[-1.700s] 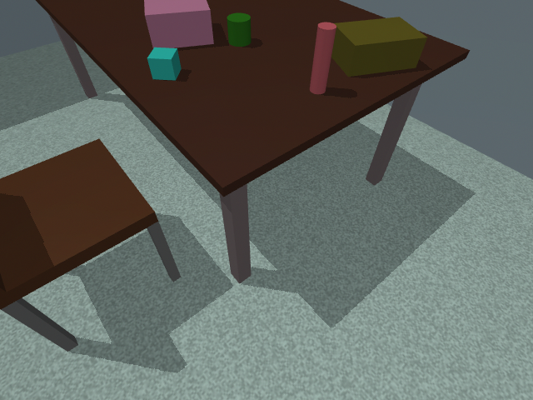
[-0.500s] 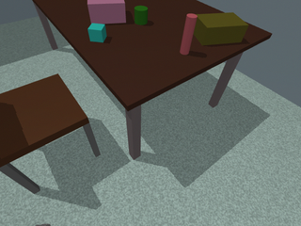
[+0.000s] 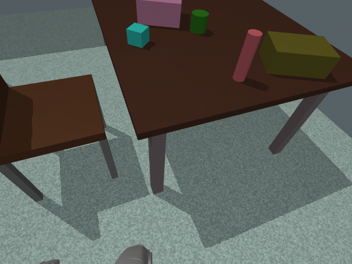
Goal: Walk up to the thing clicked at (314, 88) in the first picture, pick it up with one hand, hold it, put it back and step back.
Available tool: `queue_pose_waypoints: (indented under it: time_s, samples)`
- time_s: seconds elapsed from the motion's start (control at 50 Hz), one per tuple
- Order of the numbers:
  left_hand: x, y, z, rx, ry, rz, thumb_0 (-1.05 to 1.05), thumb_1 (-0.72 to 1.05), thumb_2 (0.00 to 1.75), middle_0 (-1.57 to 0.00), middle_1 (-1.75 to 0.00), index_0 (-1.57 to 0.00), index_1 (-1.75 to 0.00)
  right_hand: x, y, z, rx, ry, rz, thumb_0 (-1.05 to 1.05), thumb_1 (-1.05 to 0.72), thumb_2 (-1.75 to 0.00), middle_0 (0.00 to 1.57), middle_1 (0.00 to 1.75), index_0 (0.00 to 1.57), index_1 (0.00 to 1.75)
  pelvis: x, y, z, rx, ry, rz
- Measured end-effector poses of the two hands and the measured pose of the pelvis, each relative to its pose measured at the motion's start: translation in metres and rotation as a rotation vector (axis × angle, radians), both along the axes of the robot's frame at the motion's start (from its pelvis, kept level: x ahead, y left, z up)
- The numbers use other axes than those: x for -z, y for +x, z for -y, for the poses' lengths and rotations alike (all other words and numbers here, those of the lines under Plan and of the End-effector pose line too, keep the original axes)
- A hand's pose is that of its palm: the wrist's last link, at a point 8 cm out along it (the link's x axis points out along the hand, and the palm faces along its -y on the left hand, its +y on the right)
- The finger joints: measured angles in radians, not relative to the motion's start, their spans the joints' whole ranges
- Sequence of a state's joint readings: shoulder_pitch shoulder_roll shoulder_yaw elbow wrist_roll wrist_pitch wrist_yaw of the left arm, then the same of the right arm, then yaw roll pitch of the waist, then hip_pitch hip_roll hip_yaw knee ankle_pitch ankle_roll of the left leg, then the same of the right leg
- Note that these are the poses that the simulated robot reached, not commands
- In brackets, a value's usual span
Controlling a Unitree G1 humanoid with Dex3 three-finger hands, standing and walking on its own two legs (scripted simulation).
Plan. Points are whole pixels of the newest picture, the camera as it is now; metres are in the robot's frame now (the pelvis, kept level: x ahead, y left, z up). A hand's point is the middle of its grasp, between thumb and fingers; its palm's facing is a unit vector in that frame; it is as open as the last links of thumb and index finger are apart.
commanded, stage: walk up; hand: left
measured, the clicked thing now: (246, 57) +0.78 -0.22 +0.05
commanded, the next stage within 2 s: none
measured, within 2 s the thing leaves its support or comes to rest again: neither
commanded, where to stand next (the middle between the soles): +0.42 -0.58 m, yaw +20 degrees
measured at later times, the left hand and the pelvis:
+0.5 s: hand (132, 251) +0.17 +0.11 -0.17, palm faces +0.14 -0.91 -0.40, open 7.4 cm; pelvis +0.13 -0.20 -0.04, yaw +10 degrees
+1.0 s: hand (196, 218) +0.27 -0.06 -0.17, palm faces +0.16 -0.93 -0.34, open 7.4 cm; pelvis +0.24 -0.36 -0.02, yaw +14 degrees
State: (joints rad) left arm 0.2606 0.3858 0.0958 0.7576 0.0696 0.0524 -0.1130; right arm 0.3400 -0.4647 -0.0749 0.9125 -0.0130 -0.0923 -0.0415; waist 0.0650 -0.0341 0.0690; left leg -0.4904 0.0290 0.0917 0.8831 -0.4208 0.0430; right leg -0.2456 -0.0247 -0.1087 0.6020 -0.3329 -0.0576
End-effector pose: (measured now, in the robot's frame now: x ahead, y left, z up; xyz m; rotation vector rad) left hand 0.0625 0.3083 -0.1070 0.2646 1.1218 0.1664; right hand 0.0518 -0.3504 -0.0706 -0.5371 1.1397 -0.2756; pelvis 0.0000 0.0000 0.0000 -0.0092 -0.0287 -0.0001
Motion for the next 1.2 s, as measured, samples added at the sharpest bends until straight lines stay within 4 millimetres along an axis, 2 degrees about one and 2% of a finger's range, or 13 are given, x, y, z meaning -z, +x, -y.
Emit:
queue_pose_waypoints:
  time_s: [0.08,0.14,0.26,0.4,0.5,0.58,0.66,0.72,0.82,0.92,1.02,1.14,1.2]
  samples:
    - [0.019,-0.004,0.004,-0.055,0.006,-0.033,0.01,0.90,0.90,-0.21,-0.31,-0.20,-0.30,-0.002,0.047,0.010,-0.091,-0.037,0.051,0.00,-0.91,-0.90,0.21,0.30,0.21,0.30,0.013,0.025,0.015,-0.036,-0.007,-0.003]
    - [0.029,0.002,0.016,-0.062,0.012,-0.075,0.01,0.91,0.90,-0.21,-0.30,-0.20,-0.30,-0.004,0.067,0.023,-0.089,-0.060,0.070,0.00,-0.90,-0.90,0.21,0.30,0.21,0.30,0.017,0.039,0.031,-0.054,0.019,0.002]
    - [0.027,0.028,0.047,-0.074,0.016,-0.082,0.01,0.91,0.90,-0.20,-0.30,-0.20,-0.30,-0.013,0.097,0.061,-0.109,-0.069,0.067,0.00,-0.90,-0.90,0.21,0.30,0.21,0.30,0.013,0.069,0.073,-0.085,0.028,0.004]
    - [0.021,0.072,0.100,-0.099,0.066,-0.038,0.01,0.91,0.90,-0.20,-0.30,-0.20,-0.30,0.002,0.134,0.140,-0.151,-0.081,0.016,0.00,-0.90,-0.90,0.22,0.30,0.22,0.30,0.025,0.105,0.144,-0.129,0.021,-0.008]
    - [0.020,0.094,0.154,-0.139,0.116,0.036,0.01,0.91,0.90,-0.20,-0.30,-0.20,-0.30,0.029,0.180,0.208,-0.147,-0.114,-0.023,0.01,-0.90,-0.90,0.21,0.30,0.22,0.30,0.043,0.132,0.199,-0.177,-0.004,-0.003]
    - [0.010,0.091,0.198,-0.193,0.076,0.016,0.01,0.91,0.90,-0.20,-0.30,-0.20,-0.30,0.027,0.223,0.219,-0.174,-0.072,-0.001,0.01,-0.90,-0.90,0.21,0.30,0.21,0.30,0.028,0.149,0.222,-0.206,0.002,0.004]
    - [0.007,0.089,0.228,-0.227,0.054,-0.026,0.01,0.91,0.90,-0.21,-0.30,-0.20,-0.30,0.019,0.256,0.219,-0.239,-0.027,0.013,0.01,-0.91,-0.90,0.21,0.30,0.21,0.30,0.016,0.170,0.241,-0.225,0.006,-0.003]
    - [0.016,0.094,0.241,-0.238,0.043,-0.050,0.01,0.90,0.90,-0.21,-0.31,-0.20,-0.30,0.018,0.269,0.225,-0.274,-0.023,0.012,0.00,-0.90,-0.90,0.21,0.30,0.21,0.30,0.019,0.186,0.254,-0.236,-0.001,-0.011]
    - [0.032,0.122,0.268,-0.219,0.036,-0.089,0.01,0.91,0.90,-0.21,-0.30,-0.20,-0.30,0.013,0.272,0.259,-0.235,-0.061,-0.002,0.00,-0.90,-0.90,0.21,0.30,0.22,0.30,0.023,0.206,0.285,-0.247,0.019,-0.007]
    - [0.031,0.160,0.298,-0.192,0.030,-0.055,0.01,0.91,0.90,-0.21,-0.30,-0.20,-0.30,-0.002,0.274,0.308,-0.211,-0.100,-0.023,0.00,-0.90,-0.90,0.22,0.30,0.22,0.30,0.019,0.224,0.324,-0.249,0.014,-0.004]
    - [0.030,0.197,0.331,-0.179,0.055,-0.018,0.01,0.91,0.90,-0.20,-0.30,-0.20,-0.30,-0.006,0.284,0.374,-0.212,-0.141,-0.047,0.00,-0.90,-0.90,0.22,0.30,0.22,0.30,0.026,0.242,0.374,-0.254,0.007,-0.008]
    - [0.032,0.232,0.392,-0.186,0.125,0.031,0.01,0.91,0.90,-0.20,-0.30,-0.20,-0.30,0.018,0.316,0.474,-0.203,-0.187,-0.087,0.00,-0.90,-0.90,0.22,0.30,0.22,0.30,0.050,0.271,0.452,-0.266,-0.009,-0.013]
    - [0.031,0.230,0.433,-0.221,0.112,0.028,0.01,0.91,0.90,-0.20,-0.30,-0.20,-0.30,0.029,0.342,0.500,-0.167,-0.188,-0.098,0.01,-0.90,-0.90,0.21,0.30,0.21,0.30,0.049,0.282,0.477,-0.285,-0.006,-0.005]
